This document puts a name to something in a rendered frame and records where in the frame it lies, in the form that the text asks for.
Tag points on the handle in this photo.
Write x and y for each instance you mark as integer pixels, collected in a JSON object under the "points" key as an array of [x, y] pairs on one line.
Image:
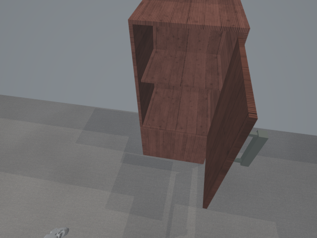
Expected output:
{"points": [[259, 139]]}

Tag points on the left robot hand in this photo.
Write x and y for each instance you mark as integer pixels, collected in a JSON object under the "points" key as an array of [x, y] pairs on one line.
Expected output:
{"points": [[58, 233]]}

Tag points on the cupboard door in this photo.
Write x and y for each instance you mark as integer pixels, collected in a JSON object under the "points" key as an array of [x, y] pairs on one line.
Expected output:
{"points": [[234, 117]]}

